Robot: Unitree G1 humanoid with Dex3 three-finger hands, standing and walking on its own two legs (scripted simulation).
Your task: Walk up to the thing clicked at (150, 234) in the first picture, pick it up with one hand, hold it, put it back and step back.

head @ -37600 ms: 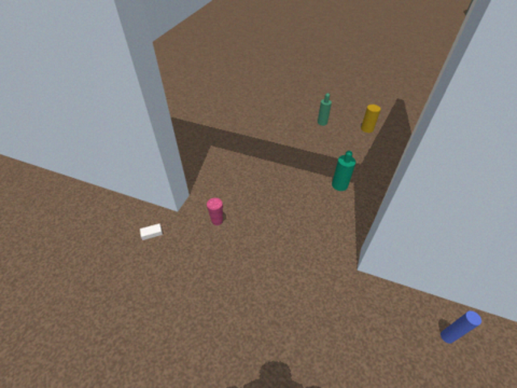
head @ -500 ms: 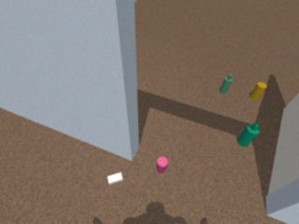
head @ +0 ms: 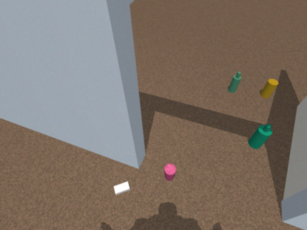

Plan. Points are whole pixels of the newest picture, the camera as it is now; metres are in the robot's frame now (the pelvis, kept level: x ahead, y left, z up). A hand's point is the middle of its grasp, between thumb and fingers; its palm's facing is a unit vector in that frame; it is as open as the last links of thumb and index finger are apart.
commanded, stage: walk up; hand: left
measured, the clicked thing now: (122, 188) +0.46 +0.22 -0.75
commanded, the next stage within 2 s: stand in 0.66 s
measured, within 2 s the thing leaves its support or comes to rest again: neither
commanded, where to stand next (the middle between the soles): +0.06 +0.01 m, yaw -4 degrees
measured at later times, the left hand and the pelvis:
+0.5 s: hand out of the picture +0.09 +0.24 -0.13, palm faces -0.04 -0.94 -0.32, open 7.4 cm; pelvis -0.02 +0.00 +0.02, yaw -2 degrees
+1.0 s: hand out of the picture +0.07 +0.25 -0.14, palm faces -0.03 -0.94 -0.33, open 7.4 cm; pelvis -0.01 +0.00 +0.02, yaw -1 degrees
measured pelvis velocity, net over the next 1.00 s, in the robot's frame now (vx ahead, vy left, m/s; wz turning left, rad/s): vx -0.01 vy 0.00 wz -0.01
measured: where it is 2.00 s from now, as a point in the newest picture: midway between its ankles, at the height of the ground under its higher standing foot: outside the picture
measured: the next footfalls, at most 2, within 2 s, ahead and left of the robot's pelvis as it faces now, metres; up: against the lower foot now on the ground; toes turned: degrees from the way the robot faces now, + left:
none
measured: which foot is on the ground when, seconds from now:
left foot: down 0.00-1.00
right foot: down 0.00-1.00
